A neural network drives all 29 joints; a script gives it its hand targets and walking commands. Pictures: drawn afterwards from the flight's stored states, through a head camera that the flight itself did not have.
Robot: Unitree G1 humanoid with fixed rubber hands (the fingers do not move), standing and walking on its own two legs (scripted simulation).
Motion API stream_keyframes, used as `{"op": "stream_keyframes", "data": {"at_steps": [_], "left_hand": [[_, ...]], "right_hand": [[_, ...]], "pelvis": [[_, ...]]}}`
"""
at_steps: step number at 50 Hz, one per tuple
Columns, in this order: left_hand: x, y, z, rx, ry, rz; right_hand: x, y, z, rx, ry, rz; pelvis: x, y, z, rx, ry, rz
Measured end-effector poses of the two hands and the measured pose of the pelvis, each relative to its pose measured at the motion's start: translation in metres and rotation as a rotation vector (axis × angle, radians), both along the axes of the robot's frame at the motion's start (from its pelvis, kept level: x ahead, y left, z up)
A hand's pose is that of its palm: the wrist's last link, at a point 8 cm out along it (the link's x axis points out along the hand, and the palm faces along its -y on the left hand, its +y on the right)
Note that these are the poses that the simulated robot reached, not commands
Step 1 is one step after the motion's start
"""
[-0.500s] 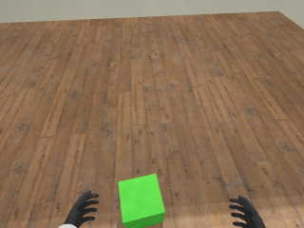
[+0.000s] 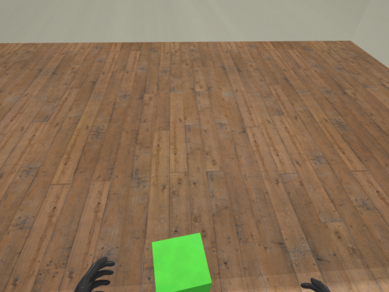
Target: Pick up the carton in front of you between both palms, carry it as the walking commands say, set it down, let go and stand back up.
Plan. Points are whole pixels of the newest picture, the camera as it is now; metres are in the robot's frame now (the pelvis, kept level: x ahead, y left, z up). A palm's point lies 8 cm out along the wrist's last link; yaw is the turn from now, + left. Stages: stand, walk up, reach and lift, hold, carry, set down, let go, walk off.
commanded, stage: stand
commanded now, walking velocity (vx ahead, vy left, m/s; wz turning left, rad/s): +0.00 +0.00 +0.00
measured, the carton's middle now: (180, 271) +0.37 +0.08 -0.65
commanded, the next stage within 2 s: none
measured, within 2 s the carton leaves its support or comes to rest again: neither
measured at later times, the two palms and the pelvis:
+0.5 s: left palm out of the picture +0.11 +0.28 -0.12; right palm out of the picture +0.11 -0.23 -0.12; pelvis +0.05 +0.02 -0.01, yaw +1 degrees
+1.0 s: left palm out of the picture +0.00 +0.26 -0.15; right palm out of the picture +0.03 -0.21 -0.13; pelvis +0.04 +0.02 +0.00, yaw +2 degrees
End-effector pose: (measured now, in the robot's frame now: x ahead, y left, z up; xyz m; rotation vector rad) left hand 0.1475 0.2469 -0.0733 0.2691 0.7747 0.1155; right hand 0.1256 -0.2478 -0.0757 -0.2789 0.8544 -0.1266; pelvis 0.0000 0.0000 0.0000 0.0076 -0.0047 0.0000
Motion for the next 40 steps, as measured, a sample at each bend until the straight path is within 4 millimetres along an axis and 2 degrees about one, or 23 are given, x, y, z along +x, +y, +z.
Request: {"op": "stream_keyframes", "data": {"at_steps": [4,7,16,22,30,40], "left_hand": [[-0.016,0.01,-0.019,-0.004,0.061,0.014],[-0.021,0.015,-0.028,-0.007,0.1,0.027],[-0.023,0.028,-0.04,0.001,0.167,0.069],[-0.032,0.034,-0.048,0.005,0.226,0.096],[-0.062,0.037,-0.058,0.004,0.336,0.127],[-0.107,0.031,-0.067,-0.017,0.476,0.153]], "right_hand": [[-0.021,-0.007,-0.011,-0.02,0.084,-0.025],[-0.025,-0.006,-0.018,-0.02,0.125,-0.036],[-0.014,0.012,-0.034,0.005,0.173,-0.045],[-0.01,0.02,-0.041,0.011,0.202,-0.049],[-0.022,0.021,-0.046,0.0,0.268,-0.062],[-0.055,0.024,-0.052,0.005,0.376,-0.081]], "pelvis": [[0.011,0.004,-0.002,0.003,0.04,0.003],[0.02,0.007,-0.003,0.002,0.058,0.005],[0.042,0.016,-0.007,-0.002,0.074,0.012],[0.049,0.021,-0.009,-0.005,0.069,0.017],[0.049,0.024,-0.009,-0.009,0.053,0.024],[0.044,0.025,-0.006,-0.011,0.027,0.031]]}}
